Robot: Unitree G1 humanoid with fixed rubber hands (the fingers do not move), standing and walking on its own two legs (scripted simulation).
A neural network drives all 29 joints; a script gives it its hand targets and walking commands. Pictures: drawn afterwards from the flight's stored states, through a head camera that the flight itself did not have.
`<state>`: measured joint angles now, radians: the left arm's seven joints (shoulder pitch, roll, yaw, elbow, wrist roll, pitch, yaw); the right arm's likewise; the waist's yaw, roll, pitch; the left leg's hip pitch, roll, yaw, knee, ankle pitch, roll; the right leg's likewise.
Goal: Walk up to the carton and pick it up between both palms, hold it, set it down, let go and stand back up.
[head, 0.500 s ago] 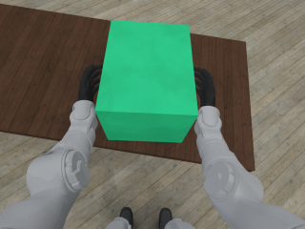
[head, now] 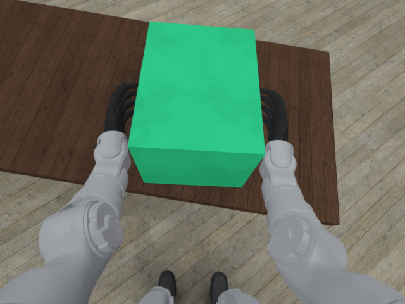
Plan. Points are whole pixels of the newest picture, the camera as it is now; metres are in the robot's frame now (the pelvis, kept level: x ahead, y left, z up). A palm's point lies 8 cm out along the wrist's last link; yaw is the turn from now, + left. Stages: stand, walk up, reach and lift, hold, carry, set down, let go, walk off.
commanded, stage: set down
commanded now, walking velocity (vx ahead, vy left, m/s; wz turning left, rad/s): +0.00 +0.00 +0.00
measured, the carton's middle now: (197, 108) +0.51 +0.01 -0.04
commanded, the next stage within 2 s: none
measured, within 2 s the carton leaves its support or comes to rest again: neither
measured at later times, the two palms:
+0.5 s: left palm (117, 125) +0.44 +0.17 -0.01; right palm (276, 132) +0.43 -0.15 +0.00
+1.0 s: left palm (119, 128) +0.44 +0.17 -0.02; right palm (276, 134) +0.43 -0.15 -0.01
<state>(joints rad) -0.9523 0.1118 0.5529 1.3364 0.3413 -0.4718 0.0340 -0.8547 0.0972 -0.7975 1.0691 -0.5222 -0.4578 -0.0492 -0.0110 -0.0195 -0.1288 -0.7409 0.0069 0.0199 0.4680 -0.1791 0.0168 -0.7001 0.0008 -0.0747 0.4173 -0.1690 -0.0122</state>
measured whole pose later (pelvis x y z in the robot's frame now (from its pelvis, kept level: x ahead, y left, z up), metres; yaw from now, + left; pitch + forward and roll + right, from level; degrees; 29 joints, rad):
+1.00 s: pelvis +0.00 +0.00 +0.00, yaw -1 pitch +30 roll -1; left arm -0.95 0.15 0.50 1.35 0.29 -0.40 0.06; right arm -0.88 0.05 -0.65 1.14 -0.43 -0.38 -0.05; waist -0.02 -0.04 -0.19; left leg -0.82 0.02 0.04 0.46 -0.16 0.01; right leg -0.79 0.01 -0.06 0.42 -0.15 -0.02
